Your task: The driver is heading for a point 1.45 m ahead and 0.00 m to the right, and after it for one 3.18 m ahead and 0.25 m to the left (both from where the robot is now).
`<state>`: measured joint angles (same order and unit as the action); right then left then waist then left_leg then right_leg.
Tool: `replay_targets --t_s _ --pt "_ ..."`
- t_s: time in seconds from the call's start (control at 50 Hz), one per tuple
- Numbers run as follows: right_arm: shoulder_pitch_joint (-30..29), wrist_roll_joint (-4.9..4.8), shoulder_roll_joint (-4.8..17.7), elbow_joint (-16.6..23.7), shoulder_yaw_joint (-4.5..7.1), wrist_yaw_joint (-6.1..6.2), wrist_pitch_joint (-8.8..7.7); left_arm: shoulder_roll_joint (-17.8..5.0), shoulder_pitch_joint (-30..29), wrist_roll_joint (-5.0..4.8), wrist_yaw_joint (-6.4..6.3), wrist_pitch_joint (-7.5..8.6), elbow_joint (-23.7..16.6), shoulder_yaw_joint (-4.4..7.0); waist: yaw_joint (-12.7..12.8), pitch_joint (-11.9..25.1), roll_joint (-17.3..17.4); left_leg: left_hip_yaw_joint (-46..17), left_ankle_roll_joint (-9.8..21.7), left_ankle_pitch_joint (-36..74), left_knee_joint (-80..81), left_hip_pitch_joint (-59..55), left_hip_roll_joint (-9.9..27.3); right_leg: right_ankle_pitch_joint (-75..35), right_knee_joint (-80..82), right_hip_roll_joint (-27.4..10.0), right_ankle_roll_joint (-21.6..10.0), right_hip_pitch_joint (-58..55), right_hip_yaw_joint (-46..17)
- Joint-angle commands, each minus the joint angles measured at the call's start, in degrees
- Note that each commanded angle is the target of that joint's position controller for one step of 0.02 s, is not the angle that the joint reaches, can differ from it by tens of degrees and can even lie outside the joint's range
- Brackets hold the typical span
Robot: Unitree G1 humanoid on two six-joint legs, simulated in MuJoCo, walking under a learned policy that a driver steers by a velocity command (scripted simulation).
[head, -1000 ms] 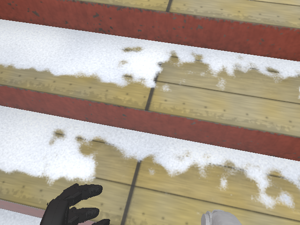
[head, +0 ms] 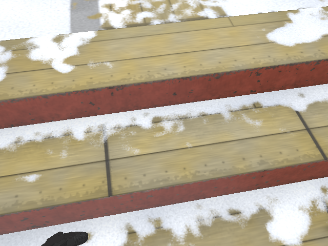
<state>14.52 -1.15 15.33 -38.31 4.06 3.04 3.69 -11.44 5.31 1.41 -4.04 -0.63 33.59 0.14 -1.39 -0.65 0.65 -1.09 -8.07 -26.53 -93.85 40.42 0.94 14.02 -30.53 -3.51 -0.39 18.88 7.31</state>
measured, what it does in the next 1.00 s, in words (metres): steps on the spot, turning right: left foot, then right foot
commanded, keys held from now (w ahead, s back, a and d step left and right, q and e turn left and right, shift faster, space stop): q+shift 0.18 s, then shift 0.04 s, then e+shift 0.68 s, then w+e+shift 0.02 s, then w+shift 0.04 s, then w+q+shift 0.04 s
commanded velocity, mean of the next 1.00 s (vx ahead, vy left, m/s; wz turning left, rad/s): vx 0.03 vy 0.00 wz -0.18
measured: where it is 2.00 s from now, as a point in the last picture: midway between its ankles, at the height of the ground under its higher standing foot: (141, 183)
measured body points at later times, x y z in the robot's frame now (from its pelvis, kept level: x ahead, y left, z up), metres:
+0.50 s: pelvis +0.00 +0.10 +0.00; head +0.01 +0.12 +0.45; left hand +0.06 +0.35 -0.14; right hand +0.20 -0.07 -0.08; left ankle -0.01 +0.17 -0.73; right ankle -0.03 -0.07 -0.57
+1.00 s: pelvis -0.01 +0.03 -0.01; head +0.00 +0.00 +0.44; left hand +0.20 +0.25 -0.08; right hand +0.05 -0.27 -0.12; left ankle -0.04 +0.18 -0.58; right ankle -0.05 -0.05 -0.73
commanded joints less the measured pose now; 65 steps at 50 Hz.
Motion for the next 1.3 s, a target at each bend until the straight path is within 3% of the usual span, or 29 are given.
replay_targets --t_s 0.02,0.06,0.12,0.16,0.18,0.2,0.22,0.24,0.28,0.3,0.34,0.4,0.48,0.56,0.68,0.82,0.86,0.88,0.9,0.92,0.94,0.98,1.04,1.1,1.16,1.2,1.24,1.28,1.3 --pt "-3.2 0.78 -1.1 8.0 -1.63 -0.83 -0.92 -6.7 -1.4 0.02 -1.15 0.73 -3.4 2.45 0.6 6.0 -7.3 -1.0 -0.7 5.0 14.4 5.7 4.6 -28.7 6.5 -14.8 -11.7 -12.8 -6.6" --pt "-3.3 0.21 -2.0 8.2 -2.36 -1.91 -0.77 -9.4 -4.4 0.09 -0.4 0.16 -4.0 3.77 0.1 8.1 -9.9 2.6 1.2 3.7 30.5 -8.3 4.5 -29.0 6.1 -13.8 -10.3 -6.9 -0.9" --pt "-2.1 -0.01 1.7 8.0 -0.64 -3.39 0.17 -12.6 -2.7 -1.43 1.66 0.37 -2.1 5.44 0.4 9.3 -11.8 6.5 4.3 10.4 45.3 -17.3 3.4 -23.9 4.9 -18.2 -8.7 -7.5 -1.2" --pt "0.6 0.55 2.3 7.0 0.73 -2.79 0.49 -9.4 -3.1 -2.78 2.61 0.39 -0.7 4.8 -1.3 8.6 -8.1 7.4 8.1 15.6 58.3 -23.0 0.3 -19.7 -2.4 -15.9 -3.4 -7.3 1.8" --pt "2.8 1.12 5.3 6.7 2.11 -2.47 -0.06 -7.1 1.2 -2.37 3.15 -0.11 1.2 4.38 -1.6 6.6 1.1 2.8 10.7 26.0 66.7 -27.9 -0.7 -7.3 -14.3 -10.8 0.5 -2.2 5.1" --pt "5.5 2.65 15.7 8.3 4.41 -1.76 -0.53 -4.4 0.4 0.1 3.04 -0.04 -2.3 3.74 -0.5 5.2 21.7 -21.0 18.7 64.2 64.8 -40.9 14.3 21.8 -37.9 -2.9 8.1 22.0 5.6" --pt "5.5 5.42 15.8 10.9 3.91 -2.52 -1.69 -4.8 -3.9 -1.0 2.79 0.57 -2.7 3.49 -4.8 15.6 17.3 -31.1 28.6 67.1 66.8 -40.6 21.9 26.1 -57.5 1.3 9.8 26.4 -6.5" --pt "3.2 5.85 13.8 11.1 2.85 -2.77 -2.47 -5.2 -5.1 -2.86 2.77 0.93 -1.3 3.4 -5.1 16.5 11.8 -28.1 29.4 53.5 68.6 -38.3 22.1 21.4 -65.1 0.8 8.5 28.6 -9.6" --pt "-2.9 2.56 4.2 9.5 -0.43 -2.19 -1.99 -2.9 -1.9 -2.7 2.27 0.38 2.0 2.54 -0.8 8.7 6.2 -17.8 22.7 37.9 67.0 -31.9 15.8 12.5 -66.7 -1.6 7.4 30.0 -10.1" --pt "-5.0 1.94 0.5 8.7 -2.08 -2.2 -2.04 -3.3 0.9 -2.36 2.22 -0.29 3.4 2.8 1.0 7.2 6.2 -13.8 21.2 37.6 67.6 -26.9 14.3 9.1 -65.7 -1.6 7.3 24.8 -9.9" --pt "-4.9 3.18 -4.1 6.3 -4.11 -2.32 -2.94 -3.3 4.3 -3.1 2.34 -1.33 6.2 3.11 2.1 5.9 6.5 -7.6 19.8 35.2 69.5 -24.2 12.3 4.1 -60.4 -0.9 7.0 18.5 -10.9" --pt "-5.0 5.24 -1.4 6.3 -3.46 -1.45 -3.68 -5.0 3.9 -3.79 1.22 -2.04 5.9 4.25 0.4 3.9 5.8 -5.3 21.3 38.4 71.3 -25.6 15.2 3.7 -60.3 3.1 8.1 18.1 -14.4" --pt "-3.7 4.27 3.7 9.0 -1.2 1.59 -2.26 -7.2 0.5 -2.54 0.62 -2.15 1.2 5.03 -2.3 3.5 5.2 -6.7 24.8 41.5 73.6 -37.1 20.1 10.3 -58.9 3.7 12.0 28.1 -13.2" --pt "-3.7 3.65 2.6 9.4 -0.81 2.93 -1.72 -4.7 3.2 -2.09 0.5 -2.81 0.1 3.97 -1.9 5.1 5.1 -2.5 26.1 43.5 74.6 -39.1 20.4 12.8 -58.5 1.4 13.2 29.8 -10.1" --pt "-8.1 3.56 4.0 8.4 -0.04 2.05 -2.27 -1.9 3.3 -1.91 1.81 -2.96 -1.8 2.14 -0.3 6.8 7.1 7.4 23.0 35.1 73.1 -33.4 17.9 5.6 -35.4 -1.9 9.7 18.4 -4.9" --pt "-6.7 1.16 8.3 4.0 1.85 -0.82 -2.04 -5.3 1.1 -3.12 4.1 -3.22 -4.4 3.6 0.2 7.3 8.2 10.5 17.1 31.4 67.8 -36.3 22.3 6.4 -7.9 0.1 2.2 7.4 0.8" --pt "-1.6 0.42 6.2 0.3 1.51 -1.47 -1.71 -8.0 6.0 -2.95 4.09 -2.71 -2.4 5.24 1.4 7.7 1.3 14.7 12.4 24.5 57.2 -34.2 17.0 -2.2 5.4 3.4 -1.7 -2.0 -1.1" --pt "-2.4 2.08 4.5 1.2 1.19 -1.34 -1.82 -14.5 11.4 -2.83 3.62 -1.85 -2.3 7.47 3.1 8.0 -11.4 17.2 7.8 2.3 40.7 -17.2 11.8 -29.4 5.1 -4.7 -6.1 -15.4 -15.7" --pt "-9.4 3.02 2.2 7.2 -0.12 -1.13 -3.0 -21.3 11.1 -0.95 3.41 -1.17 -3.8 8.43 3.1 10.3 -24.2 11.8 1.5 -13.0 20.5 4.2 1.6 -35.4 5.4 -16.5 -19.7 -21.2 -39.3" --pt "-12.7 1.45 4.3 6.4 0.59 -2.06 -4.5 -18.2 12.9 -0.43 4.06 0.41 -4.2 8.08 7.3 17.1 -12.8 0.1 2.2 -10.5 5.5 8.0 0.6 -11.7 9.9 -18.0 -23.4 -23.4 -44.3" --pt "-14.3 0.09 3.3 6.3 0.3 -3.3 -5.99 -16.4 13.6 -1.2 3.76 1.22 -2.9 7.24 6.8 13.0 -9.8 -2.4 4.3 -3.5 2.3 16.0 1.8 14.8 12.7 -15.6 -20.2 -24.0 -41.4" --pt "-10.1 0.83 2.2 4.0 -0.35 -3.94 -7.01 -10.8 12.9 -3.17 3.76 1.17 -1.5 5.11 4.2 6.3 -8.0 -0.3 5.9 5.4 -3.4 23.6 3.0 28.9 13.1 -13.0 -15.0 -20.3 -37.7" --pt "-6.1 -0.49 -1.3 1.3 -1.53 -4.93 -7.45 -6.4 18.5 -1.17 4.94 2.4 4.0 2.86 3.8 1.3 -9.3 2.0 8.3 9.4 -21.7 30.3 1.7 28.2 14.2 -11.3 -13.4 -15.8 -32.3" --pt "-8.7 -2.38 -5.6 3.3 -3.79 -4.64 -7.57 -3.6 22.5 0.37 5.41 3.82 9.0 1.52 4.4 -3.9 -7.9 -6.9 10.7 12.3 -31.7 42.7 -1.9 24.9 14.2 -13.6 -10.4 -13.7 -25.9" --pt "-7.9 -1.0 -7.5 5.0 -5.58 -4.15 -6.18 -2.2 18.6 1.54 5.67 4.23 11.9 0.02 0.7 -6.2 -8.0 -7.9 10.3 17.5 -41.4 48.0 -3.1 17.5 15.7 -15.9 -6.8 -6.7 -18.0" --pt "-8.6 0.19 -7.1 7.3 -6.46 -3.46 -5.38 -2.1 14.1 1.43 5.81 4.23 12.3 -0.6 -2.2 -7.2 -6.8 -4.2 9.7 23.9 -29.0 41.1 -2.1 14.4 18.2 -11.9 -4.4 4.8 -9.3" --pt "-14.1 0.74 -5.8 9.4 -6.88 -2.03 -4.8 -4.5 18.2 1.09 4.11 4.92 14.7 -0.4 0.7 -7.2 -7.4 3.3 8.2 22.4 -21.5 35.7 -1.1 14.0 27.6 -12.6 -7.9 8.5 -6.7" --pt "-14.6 0.16 -6.0 11.3 -7.22 -2.33 -4.84 -7.1 21.7 -0.81 2.17 5.19 18.0 0.09 -0.3 -6.0 -9.8 2.3 9.1 18.5 -15.2 38.0 3.3 7.8 31.5 -13.9 -8.0 -4.1 -5.5" --pt "-13.7 0.05 -5.1 10.7 -7.0 -2.97 -4.86 -6.9 22.0 -1.21 1.87 5.34 18.6 0.09 0.2 -5.4 -6.8 4.6 10.5 16.0 -10.7 36.5 4.3 1.9 31.8 -13.8 -7.4 -9.6 -2.6"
